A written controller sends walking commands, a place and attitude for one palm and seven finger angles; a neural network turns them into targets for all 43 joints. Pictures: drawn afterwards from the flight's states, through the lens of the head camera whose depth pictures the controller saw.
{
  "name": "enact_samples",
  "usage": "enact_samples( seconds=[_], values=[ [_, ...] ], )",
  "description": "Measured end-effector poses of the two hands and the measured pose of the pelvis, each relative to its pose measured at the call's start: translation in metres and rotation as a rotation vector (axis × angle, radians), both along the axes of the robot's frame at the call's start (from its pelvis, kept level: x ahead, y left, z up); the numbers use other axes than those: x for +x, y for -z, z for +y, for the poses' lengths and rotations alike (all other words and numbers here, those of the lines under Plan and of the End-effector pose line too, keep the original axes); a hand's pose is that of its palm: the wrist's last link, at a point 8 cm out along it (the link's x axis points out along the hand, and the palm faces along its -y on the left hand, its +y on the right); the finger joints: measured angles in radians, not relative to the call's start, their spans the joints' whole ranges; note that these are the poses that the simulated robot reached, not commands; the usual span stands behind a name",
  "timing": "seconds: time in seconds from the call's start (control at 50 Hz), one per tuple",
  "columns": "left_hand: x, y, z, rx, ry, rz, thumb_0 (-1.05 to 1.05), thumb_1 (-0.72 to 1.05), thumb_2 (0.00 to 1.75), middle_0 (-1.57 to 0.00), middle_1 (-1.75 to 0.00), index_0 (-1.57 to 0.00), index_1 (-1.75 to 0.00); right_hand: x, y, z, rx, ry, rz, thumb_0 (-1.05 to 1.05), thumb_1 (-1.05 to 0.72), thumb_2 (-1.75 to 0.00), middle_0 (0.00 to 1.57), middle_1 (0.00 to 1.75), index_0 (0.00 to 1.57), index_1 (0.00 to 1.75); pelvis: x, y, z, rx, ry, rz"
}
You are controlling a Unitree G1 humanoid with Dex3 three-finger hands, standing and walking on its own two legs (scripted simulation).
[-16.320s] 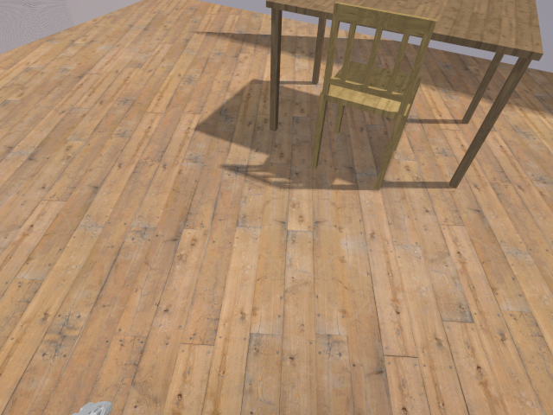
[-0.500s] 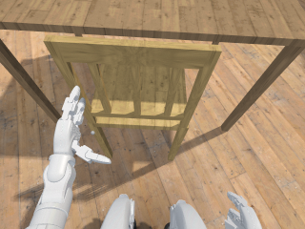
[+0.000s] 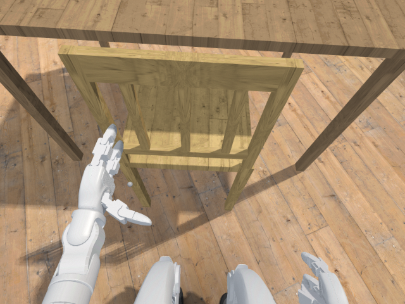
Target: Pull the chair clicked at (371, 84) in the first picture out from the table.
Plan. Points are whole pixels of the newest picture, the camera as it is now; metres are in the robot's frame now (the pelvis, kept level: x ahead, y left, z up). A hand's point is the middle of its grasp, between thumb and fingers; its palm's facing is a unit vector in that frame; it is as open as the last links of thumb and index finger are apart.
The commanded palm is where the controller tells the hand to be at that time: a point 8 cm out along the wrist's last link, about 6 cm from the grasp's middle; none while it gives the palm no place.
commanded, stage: aim the fingers beside a spindle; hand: left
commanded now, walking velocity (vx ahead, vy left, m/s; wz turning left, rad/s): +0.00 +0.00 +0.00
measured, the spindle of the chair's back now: (185, 122) +0.49 +0.06 +0.00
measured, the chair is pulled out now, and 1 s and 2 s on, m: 0.00 0.00 0.00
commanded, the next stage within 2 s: push the fingers through the gap in 1.44 s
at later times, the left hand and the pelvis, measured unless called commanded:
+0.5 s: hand (135, 181) +0.33 +0.14 +0.03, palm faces -0.03 -1.00 -0.03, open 16.9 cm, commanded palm +0.31 +0.20 +0.02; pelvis +0.00 +0.00 +0.00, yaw +0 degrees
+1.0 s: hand (137, 184) +0.33 +0.14 +0.01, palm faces -0.01 -1.00 -0.03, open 16.9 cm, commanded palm +0.31 +0.20 +0.02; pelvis +0.00 -0.02 +0.00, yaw +0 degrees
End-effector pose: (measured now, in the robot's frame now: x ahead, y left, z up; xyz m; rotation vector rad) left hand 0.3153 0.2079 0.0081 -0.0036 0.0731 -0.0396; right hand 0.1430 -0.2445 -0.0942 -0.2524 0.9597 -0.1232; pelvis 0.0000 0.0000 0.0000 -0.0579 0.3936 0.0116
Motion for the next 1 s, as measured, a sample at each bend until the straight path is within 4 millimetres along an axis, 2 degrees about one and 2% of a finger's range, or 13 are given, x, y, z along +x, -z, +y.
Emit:
enact_samples(
  seconds=[0.08,0.14,0.22,0.28,0.38,0.46,0.56,0.64,0.8,0.94,1.0],
  values=[
    [-0.006,-0.015,-0.012,-0.003,0.015,-0.065,-0.01,-0.5,0.3,-0.06,-0.08,-0.06,-0.08,0.003,-0.003,0.003,-0.004,-0.006,-0.01,0.01,-0.9,-0.9,0.2,0.3,0.2,0.3,0.001,-0.002,0.002,0.001,0.001,-0.006],
    [-0.003,-0.021,-0.009,0.021,-0.011,-0.103,-0.01,-0.5,0.3,-0.07,-0.08,-0.06,-0.08,0.005,-0.002,0.005,-0.001,-0.017,-0.012,0.01,-0.9,-0.9,0.2,0.3,0.2,0.3,0.001,-0.002,0.002,0.004,0.001,-0.009],
    [0.005,-0.011,0.003,0.039,-0.046,-0.069,-0.01,-0.5,0.3,-0.07,-0.08,-0.06,-0.08,0.006,0.0,0.005,0.005,-0.024,-0.009,0.01,-0.9,-0.9,0.2,0.3,0.2,0.3,-0.002,0.002,0.0,0.004,-0.001,-0.005],
    [0.003,-0.002,0.006,0.03,-0.041,-0.025,-0.01,-0.5,0.3,-0.07,-0.08,-0.06,-0.08,0.005,0.001,0.005,0.008,-0.018,-0.008,0.01,-0.9,-0.9,0.2,0.3,0.2,0.3,-0.003,0.003,-0.001,0.001,-0.001,-0.003],
    [-0.007,-0.012,-0.007,0.009,0.003,-0.048,-0.01,-0.5,0.3,-0.06,-0.08,-0.06,-0.08,0.003,-0.001,0.004,0.006,-0.008,-0.009,0.01,-0.9,-0.9,0.2,0.3,0.2,0.3,-0.002,-0.001,0.0,0.0,-0.001,-0.01],
    [-0.007,-0.024,-0.015,0.018,0.005,-0.098,-0.01,-0.5,0.3,-0.06,-0.08,-0.06,-0.08,0.001,-0.002,0.003,0.005,-0.013,-0.008,0.01,-0.9,-0.9,0.2,0.3,0.2,0.3,-0.002,-0.002,0.0,0.003,-0.002,-0.015],
    [0.002,-0.011,-0.011,0.036,-0.026,-0.055,-0.01,-0.5,0.3,-0.07,-0.08,-0.06,-0.08,-0.001,0.0,0.0,0.009,-0.013,-0.003,0.01,-0.9,-0.9,0.2,0.3,0.2,0.3,-0.004,0.001,-0.004,0.008,-0.001,-0.011],
    [-0.001,-0.004,-0.01,0.034,-0.027,-0.024,-0.01,-0.5,0.3,-0.07,-0.08,-0.06,-0.08,-0.003,0.002,-0.004,0.01,-0.003,-0.001,0.01,-0.9,-0.9,0.2,0.3,0.2,0.3,-0.005,0.002,-0.006,0.009,0.002,-0.01],
    [-0.005,-0.026,-0.014,0.046,-0.024,-0.103,-0.01,-0.5,0.3,-0.07,-0.08,-0.06,-0.08,-0.004,0.003,-0.008,0.012,-0.007,0.004,0.01,-0.9,-0.9,0.2,0.3,0.2,0.3,-0.003,-0.001,-0.01,0.013,-0.001,-0.018],
    [-0.002,-0.004,-0.017,0.033,-0.019,-0.014,-0.01,-0.5,0.3,-0.07,-0.08,-0.06,-0.08,-0.002,0.002,-0.012,0.012,-0.002,-0.007,0.01,-0.9,-0.9,0.2,0.3,0.2,0.3,-0.004,0.001,-0.014,0.017,0.001,-0.012],
    [-0.003,-0.004,-0.015,0.032,-0.027,-0.023,-0.01,-0.5,0.3,-0.07,-0.08,-0.06,-0.08,-0.001,0.002,-0.015,0.002,0.003,-0.013,0.01,-0.9,-0.9,0.2,0.3,0.2,0.3,-0.004,0.002,-0.016,0.017,0.003,-0.012]
  ],
)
